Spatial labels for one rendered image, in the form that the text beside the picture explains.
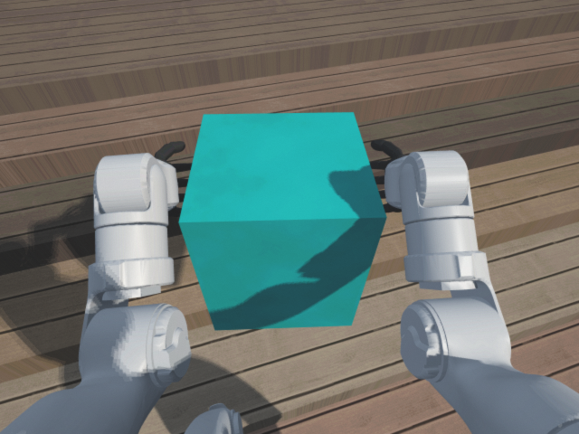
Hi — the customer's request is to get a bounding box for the left robot thigh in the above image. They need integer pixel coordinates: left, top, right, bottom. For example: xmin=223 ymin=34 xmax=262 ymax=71
xmin=185 ymin=408 xmax=243 ymax=434

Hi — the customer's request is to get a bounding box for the right robot forearm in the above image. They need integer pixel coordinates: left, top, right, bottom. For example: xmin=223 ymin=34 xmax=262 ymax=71
xmin=384 ymin=150 xmax=511 ymax=358

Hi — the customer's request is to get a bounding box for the left robot shin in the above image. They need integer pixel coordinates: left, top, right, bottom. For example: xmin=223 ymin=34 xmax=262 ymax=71
xmin=209 ymin=403 xmax=227 ymax=410

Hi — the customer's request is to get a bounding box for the robot left hand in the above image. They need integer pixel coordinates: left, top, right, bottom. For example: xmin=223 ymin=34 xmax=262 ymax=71
xmin=155 ymin=141 xmax=192 ymax=217

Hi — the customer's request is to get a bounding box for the carton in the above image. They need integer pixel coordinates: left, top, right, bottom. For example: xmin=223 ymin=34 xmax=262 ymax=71
xmin=178 ymin=112 xmax=387 ymax=330

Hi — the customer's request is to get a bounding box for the robot right hand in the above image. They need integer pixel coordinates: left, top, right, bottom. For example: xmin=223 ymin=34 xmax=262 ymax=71
xmin=369 ymin=140 xmax=406 ymax=212

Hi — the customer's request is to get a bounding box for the right robot upper arm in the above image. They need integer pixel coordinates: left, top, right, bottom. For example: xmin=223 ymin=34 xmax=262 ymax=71
xmin=400 ymin=297 xmax=579 ymax=434

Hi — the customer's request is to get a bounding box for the left robot forearm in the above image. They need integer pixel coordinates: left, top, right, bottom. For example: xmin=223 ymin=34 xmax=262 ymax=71
xmin=79 ymin=153 xmax=179 ymax=374

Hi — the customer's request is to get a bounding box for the left robot upper arm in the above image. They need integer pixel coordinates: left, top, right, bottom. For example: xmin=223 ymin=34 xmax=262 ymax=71
xmin=0 ymin=303 xmax=191 ymax=434

